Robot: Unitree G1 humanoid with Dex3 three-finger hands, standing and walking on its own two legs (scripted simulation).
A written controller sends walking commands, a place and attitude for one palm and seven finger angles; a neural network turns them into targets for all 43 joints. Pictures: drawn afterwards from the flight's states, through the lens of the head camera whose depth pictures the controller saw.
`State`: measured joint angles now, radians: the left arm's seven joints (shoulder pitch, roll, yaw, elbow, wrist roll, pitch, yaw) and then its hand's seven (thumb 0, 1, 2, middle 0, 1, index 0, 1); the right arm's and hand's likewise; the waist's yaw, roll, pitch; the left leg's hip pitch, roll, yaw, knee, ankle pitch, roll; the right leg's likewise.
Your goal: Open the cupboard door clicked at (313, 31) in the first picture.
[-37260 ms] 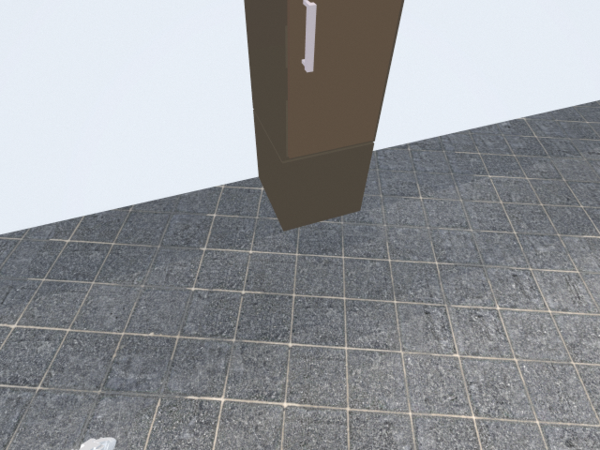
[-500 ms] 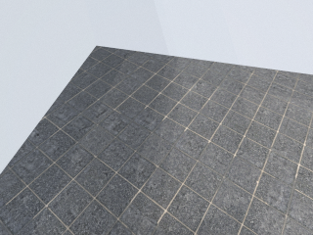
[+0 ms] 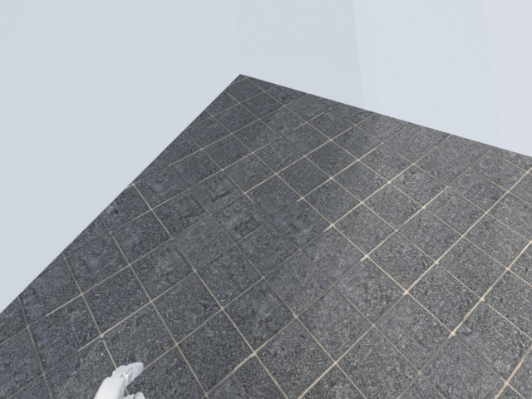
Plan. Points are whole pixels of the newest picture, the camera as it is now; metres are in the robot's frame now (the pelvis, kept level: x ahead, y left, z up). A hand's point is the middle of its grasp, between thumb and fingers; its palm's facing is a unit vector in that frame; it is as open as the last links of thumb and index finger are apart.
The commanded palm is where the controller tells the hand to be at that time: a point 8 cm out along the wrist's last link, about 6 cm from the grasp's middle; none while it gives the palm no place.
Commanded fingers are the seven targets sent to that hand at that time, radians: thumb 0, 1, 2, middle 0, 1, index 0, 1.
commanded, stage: turn to face it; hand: left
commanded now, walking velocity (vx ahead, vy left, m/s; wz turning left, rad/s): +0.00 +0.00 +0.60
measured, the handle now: out of the picture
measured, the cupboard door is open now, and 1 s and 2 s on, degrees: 47 47 47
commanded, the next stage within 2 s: none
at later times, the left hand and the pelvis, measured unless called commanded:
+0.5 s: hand out of the picture +0.02 +0.20 -0.16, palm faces +0.36 -0.89 -0.28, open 7.3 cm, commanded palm none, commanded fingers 0.00 0.90 0.90 -0.20 -0.30 -0.20 -0.30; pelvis +0.03 -0.04 +0.00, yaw +19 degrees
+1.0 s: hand out of the picture +0.01 +0.14 -0.16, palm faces +0.61 -0.75 -0.25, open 7.3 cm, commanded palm none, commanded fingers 0.00 0.90 0.90 -0.20 -0.30 -0.20 -0.30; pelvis +0.06 -0.08 +0.00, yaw +38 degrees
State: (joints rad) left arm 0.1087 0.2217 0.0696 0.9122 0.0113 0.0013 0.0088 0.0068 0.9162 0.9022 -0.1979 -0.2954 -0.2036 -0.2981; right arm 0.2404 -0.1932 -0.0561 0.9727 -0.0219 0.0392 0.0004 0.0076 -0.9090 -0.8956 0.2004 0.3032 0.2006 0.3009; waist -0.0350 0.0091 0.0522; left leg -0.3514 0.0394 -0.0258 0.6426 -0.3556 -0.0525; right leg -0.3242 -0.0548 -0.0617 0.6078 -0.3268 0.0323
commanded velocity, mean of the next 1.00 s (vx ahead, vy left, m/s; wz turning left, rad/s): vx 0.00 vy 0.00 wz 0.60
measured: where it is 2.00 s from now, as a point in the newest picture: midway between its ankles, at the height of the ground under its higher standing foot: outside the picture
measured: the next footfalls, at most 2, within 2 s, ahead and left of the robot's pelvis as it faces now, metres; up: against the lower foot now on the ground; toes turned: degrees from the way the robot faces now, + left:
left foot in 0.32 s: +0.07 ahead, +0.11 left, +0.00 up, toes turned +18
right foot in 0.60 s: +0.15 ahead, -0.17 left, +0.00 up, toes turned +20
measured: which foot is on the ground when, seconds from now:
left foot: up 0.00-0.30, down 0.32-0.60, up 0.62-0.86, down 0.88-1.00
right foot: down 0.00-0.32, up 0.34-0.58, down 0.60-0.86, up 0.88-1.00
